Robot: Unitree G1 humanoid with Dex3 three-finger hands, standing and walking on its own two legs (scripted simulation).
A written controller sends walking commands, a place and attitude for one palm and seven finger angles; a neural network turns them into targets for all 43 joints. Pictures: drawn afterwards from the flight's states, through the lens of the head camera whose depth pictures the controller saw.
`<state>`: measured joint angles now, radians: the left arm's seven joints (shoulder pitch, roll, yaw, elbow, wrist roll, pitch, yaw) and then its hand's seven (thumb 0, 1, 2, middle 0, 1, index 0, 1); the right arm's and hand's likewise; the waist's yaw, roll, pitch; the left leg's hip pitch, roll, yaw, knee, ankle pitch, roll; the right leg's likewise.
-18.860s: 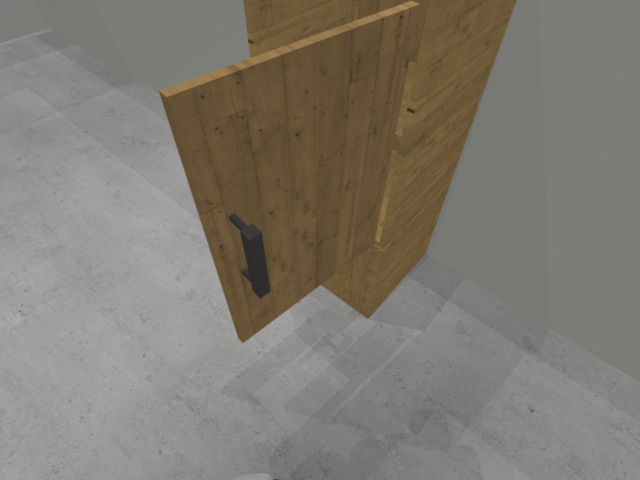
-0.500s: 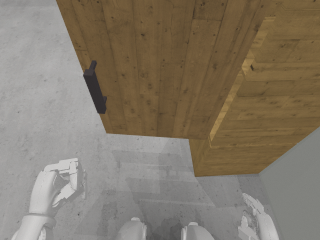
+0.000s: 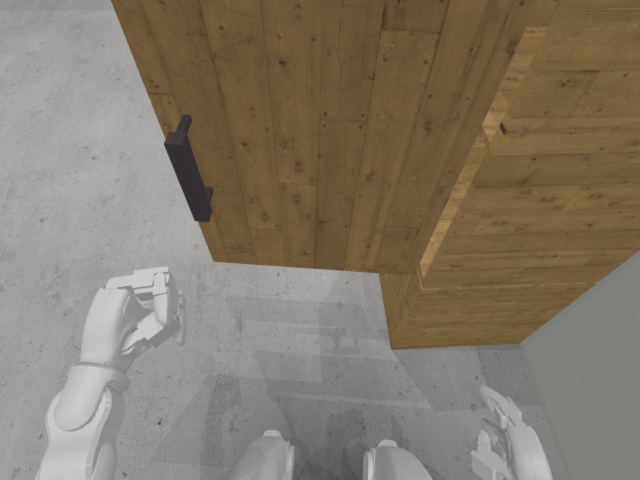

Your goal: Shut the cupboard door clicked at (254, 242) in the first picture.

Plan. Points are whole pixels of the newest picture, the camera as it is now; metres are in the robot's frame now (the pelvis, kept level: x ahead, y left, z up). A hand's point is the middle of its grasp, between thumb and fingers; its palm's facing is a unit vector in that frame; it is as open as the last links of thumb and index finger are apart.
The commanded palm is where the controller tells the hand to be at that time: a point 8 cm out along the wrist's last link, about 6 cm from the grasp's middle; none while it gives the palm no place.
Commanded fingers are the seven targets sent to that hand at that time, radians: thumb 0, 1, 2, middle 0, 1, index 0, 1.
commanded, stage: bring the fist close to the handle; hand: left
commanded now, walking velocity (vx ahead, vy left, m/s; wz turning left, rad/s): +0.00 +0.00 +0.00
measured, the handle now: (194, 171) +0.51 +0.22 +0.05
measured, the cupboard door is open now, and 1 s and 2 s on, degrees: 83 83 73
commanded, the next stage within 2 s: push the door shut along its arc in 1.10 s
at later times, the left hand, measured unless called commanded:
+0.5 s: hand (198, 247) +0.38 +0.18 +0.06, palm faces +0.00 -1.00 -0.03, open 3.1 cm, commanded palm +0.36 +0.24 +0.06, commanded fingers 0.00 0.90 0.90 -1.30 -1.50 -1.30 -1.50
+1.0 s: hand (207, 219) +0.42 +0.18 +0.06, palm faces +0.02 -1.00 -0.03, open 3.1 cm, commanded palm +0.40 +0.23 +0.06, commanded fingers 0.00 0.90 0.90 -1.30 -1.50 -1.30 -1.50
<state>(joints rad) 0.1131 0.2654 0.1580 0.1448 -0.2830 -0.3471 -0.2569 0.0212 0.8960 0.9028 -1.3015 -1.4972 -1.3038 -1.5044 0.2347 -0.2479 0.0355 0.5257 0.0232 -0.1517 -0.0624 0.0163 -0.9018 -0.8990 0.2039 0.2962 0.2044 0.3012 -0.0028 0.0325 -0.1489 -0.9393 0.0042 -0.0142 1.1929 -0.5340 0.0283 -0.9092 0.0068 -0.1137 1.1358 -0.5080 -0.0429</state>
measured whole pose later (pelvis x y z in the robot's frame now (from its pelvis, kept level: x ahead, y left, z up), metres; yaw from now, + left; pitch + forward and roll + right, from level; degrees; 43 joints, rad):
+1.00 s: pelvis +0.00 +0.00 +0.01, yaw -2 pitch +19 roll -1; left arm -0.50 0.33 0.31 0.84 -0.19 -0.46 -0.22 0.02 0.90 0.90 -1.30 -1.50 -1.30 -1.50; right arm 0.32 -0.26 0.01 0.62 0.02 -0.03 -0.03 0.01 -0.90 -0.90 0.20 0.30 0.20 0.30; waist -0.08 0.02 -0.14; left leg -0.96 0.01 0.04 1.12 -0.49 0.03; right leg -0.96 0.02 -0.06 1.09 -0.46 -0.04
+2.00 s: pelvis -0.01 +0.01 -0.01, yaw -2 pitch +24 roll -4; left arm -0.93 0.55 0.32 1.19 -0.14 -0.40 -0.41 0.02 0.90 0.90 -1.30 -1.50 -1.32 -1.50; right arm 0.36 -0.28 0.04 0.66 0.01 -0.02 -0.02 0.01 -0.90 -0.90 0.20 0.30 0.20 0.30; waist -0.17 0.03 -0.13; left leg -1.14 0.02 0.00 1.22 -0.51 0.04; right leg -1.11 0.03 -0.10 1.14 -0.46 -0.03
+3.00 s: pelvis +0.00 +0.00 -0.04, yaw -4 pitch +32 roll -6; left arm -1.37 0.73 0.24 1.34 -0.03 -0.20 -0.50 0.04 0.92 0.95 -1.30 -1.50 -1.30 -1.50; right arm 0.39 -0.27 0.07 0.68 -0.02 -0.07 -0.03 0.01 -0.90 -0.90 0.21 0.30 0.21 0.30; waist -0.30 0.05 -0.11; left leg -1.34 0.05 -0.03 1.33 -0.55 0.03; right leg -1.30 0.05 -0.12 1.22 -0.49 -0.05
